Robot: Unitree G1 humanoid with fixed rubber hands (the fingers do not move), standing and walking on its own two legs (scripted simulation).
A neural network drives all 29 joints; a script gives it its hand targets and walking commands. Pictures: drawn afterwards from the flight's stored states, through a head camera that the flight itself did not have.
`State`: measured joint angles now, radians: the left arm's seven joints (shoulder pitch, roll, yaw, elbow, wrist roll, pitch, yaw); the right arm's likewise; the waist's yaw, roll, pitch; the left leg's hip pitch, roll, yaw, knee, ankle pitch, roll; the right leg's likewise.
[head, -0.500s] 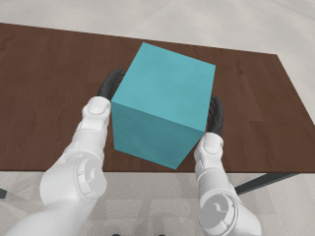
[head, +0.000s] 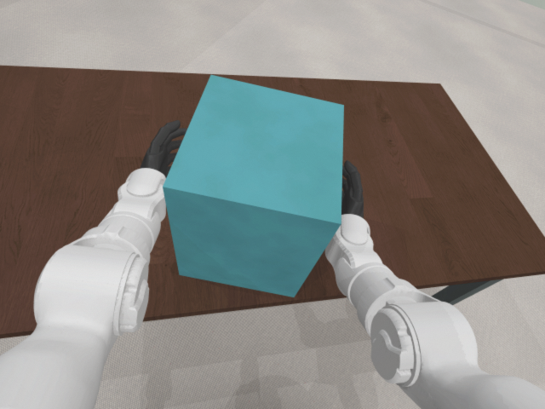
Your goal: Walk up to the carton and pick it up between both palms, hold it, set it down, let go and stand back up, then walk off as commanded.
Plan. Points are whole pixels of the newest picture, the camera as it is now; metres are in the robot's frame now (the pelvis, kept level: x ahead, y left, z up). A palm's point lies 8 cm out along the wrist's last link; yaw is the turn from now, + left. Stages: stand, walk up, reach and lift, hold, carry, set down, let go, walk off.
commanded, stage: set down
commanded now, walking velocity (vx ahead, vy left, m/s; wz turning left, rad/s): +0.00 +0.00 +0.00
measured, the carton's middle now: (256, 195) +0.44 -0.04 +0.03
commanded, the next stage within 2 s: none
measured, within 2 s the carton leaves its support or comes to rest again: neither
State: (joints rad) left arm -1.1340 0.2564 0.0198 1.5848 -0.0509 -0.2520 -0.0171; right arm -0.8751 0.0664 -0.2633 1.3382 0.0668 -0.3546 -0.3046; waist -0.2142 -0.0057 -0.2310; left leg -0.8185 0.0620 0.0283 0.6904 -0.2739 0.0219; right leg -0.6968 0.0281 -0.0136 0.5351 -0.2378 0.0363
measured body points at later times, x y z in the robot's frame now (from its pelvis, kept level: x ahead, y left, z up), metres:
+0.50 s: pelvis -0.01 +0.00 +0.01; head +0.06 +0.06 +0.45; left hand +0.49 +0.15 +0.09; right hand +0.41 -0.19 +0.09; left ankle +0.01 +0.09 -0.72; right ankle -0.01 -0.15 -0.72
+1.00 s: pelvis -0.02 -0.01 +0.02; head +0.01 +0.05 +0.47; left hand +0.49 +0.15 +0.19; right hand +0.40 -0.20 +0.18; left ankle +0.01 +0.09 -0.72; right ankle -0.01 -0.15 -0.72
